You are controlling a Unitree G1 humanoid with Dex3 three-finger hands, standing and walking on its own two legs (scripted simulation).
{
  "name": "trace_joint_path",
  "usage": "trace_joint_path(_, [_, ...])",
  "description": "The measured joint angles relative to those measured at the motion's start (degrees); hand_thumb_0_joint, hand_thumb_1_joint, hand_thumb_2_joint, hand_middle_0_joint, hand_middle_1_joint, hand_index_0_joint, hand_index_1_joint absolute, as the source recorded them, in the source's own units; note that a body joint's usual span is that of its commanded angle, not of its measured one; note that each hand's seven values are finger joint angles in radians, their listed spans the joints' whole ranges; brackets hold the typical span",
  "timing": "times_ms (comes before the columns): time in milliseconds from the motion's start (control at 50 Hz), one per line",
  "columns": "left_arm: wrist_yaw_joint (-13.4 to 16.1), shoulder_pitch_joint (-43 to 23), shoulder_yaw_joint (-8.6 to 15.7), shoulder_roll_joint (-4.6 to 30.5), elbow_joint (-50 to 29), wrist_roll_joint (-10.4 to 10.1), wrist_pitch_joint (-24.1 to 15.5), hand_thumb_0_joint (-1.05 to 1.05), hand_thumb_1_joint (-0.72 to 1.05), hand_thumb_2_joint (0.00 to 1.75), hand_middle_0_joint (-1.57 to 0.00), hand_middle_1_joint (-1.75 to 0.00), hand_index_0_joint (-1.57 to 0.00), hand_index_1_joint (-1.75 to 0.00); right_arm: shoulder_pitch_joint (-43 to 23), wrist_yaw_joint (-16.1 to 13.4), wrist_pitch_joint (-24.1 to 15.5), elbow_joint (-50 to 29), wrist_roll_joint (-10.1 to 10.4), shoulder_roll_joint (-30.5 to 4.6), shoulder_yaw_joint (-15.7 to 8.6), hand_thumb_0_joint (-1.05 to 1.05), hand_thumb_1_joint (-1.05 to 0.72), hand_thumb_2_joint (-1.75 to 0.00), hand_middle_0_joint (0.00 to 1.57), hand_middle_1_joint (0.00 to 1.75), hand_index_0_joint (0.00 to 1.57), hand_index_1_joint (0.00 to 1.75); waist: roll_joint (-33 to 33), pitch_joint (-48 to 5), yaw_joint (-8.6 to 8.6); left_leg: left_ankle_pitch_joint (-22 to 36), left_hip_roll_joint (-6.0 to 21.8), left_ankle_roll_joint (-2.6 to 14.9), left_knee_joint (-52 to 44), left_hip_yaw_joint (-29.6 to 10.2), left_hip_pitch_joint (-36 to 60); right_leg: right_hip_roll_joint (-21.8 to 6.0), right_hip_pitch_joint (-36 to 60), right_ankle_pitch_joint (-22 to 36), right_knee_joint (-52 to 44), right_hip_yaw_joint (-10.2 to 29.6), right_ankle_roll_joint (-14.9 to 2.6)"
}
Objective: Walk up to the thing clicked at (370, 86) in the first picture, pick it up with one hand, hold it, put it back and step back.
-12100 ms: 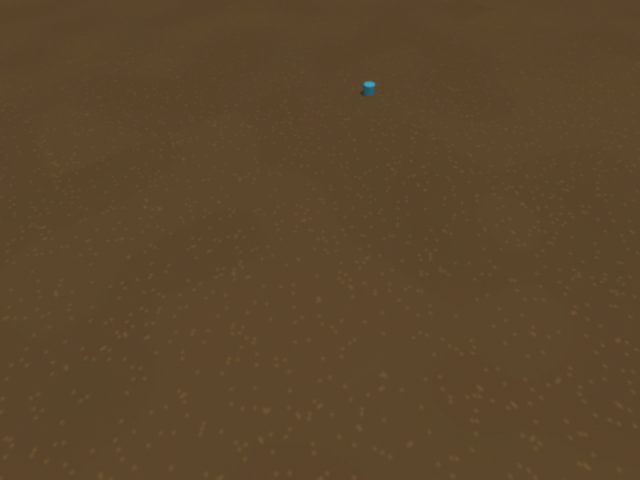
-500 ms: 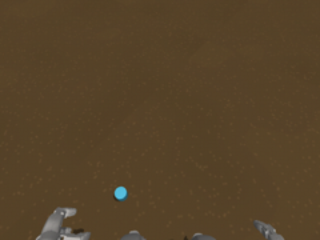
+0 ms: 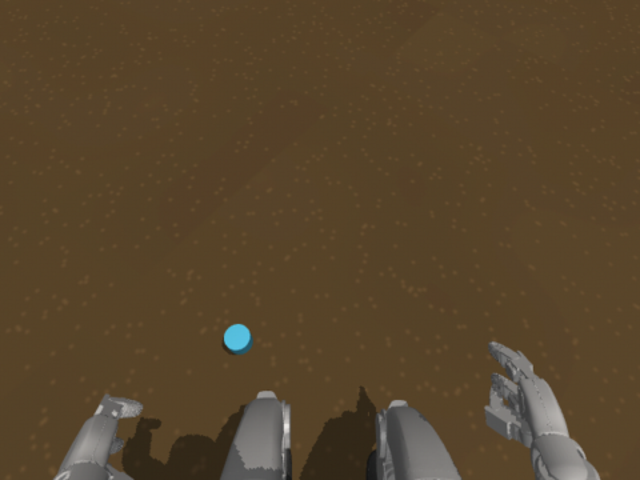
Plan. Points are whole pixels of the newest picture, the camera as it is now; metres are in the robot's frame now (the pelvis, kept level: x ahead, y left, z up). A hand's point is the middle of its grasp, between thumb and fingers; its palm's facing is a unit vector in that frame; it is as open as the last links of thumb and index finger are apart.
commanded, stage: rise first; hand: left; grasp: from above
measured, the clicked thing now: (238, 339) +0.41 +0.23 -0.62
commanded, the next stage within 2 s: approach in 1.92 s
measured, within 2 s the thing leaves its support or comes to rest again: neither
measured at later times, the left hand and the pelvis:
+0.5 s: hand (177, 384) +0.26 +0.29 -0.35, palm faces -0.45 -0.34 -0.83, open 13.9 cm; pelvis -0.07 -0.01 -0.20, yaw -4 degrees
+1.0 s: hand (193, 358) +0.33 +0.29 -0.44, palm faces -0.46 -0.09 -0.88, open 14.2 cm; pelvis -0.08 +0.00 -0.28, yaw -6 degrees
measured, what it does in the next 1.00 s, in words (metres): lowers itself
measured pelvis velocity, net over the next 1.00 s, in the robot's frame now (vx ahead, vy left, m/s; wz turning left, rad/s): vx -0.08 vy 0.00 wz -0.11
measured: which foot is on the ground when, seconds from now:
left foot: down 0.00-1.00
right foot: down 0.00-1.00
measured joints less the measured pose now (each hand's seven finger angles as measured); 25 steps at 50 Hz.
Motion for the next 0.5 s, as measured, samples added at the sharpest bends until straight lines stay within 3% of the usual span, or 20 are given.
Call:
trace_joint_path(180, [1.8, -9.4, 0.0, 4.4, 4.2, 10.5, -8.5, 0.0, -0.5, 0.96, -0.07, -1.09, -0.07, -1.08, -3.3, 1.5, -1.7, 1.4, -0.1, -1.7, -0.8, 0.01, -0.86, -0.89, 0.21, 0.3, 0.2, 0.3, -0.3, -2.2, -0.14, -4.0, 0.0, -0.22, 16.5, -0.5, -19.3, -0.1, -19.4, -4.8, 17.4, 0.2, -0.24])
trace_joint_path(320, [6.0, -20.2, 0.5, 7.4, 10.5, 19.5, -13.5, 0.0, -0.51, 0.98, -0.07, -1.08, -0.07, -1.08, -5.4, 2.7, -0.7, 4.5, -0.3, -2.8, -1.7, 0.01, -0.87, -0.89, 0.21, 0.3, 0.2, 0.3, 0.2, -1.5, -0.17, -5.2, 0.5, -0.43, 29.0, -1.3, -34.2, 0.3, -34.2, -6.4, 30.2, 0.1, -0.64])
trace_joint_path(500, [9.4, -33.5, 0.7, 11.1, 19.3, 27.6, -16.4, 0.0, -0.5, 1.0, -0.09, -1.05, -0.08, -1.05, -4.2, 3.2, 0.9, 9.0, -1.5, -2.0, -1.9, 0.01, -0.88, -0.89, 0.21, 0.3, 0.2, 0.3, 0.4, 0.8, -0.24, -4.2, 1.1, -0.52, 40.5, -3.0, -47.7, 1.2, -47.4, -5.3, 41.4, -0.9, -0.93])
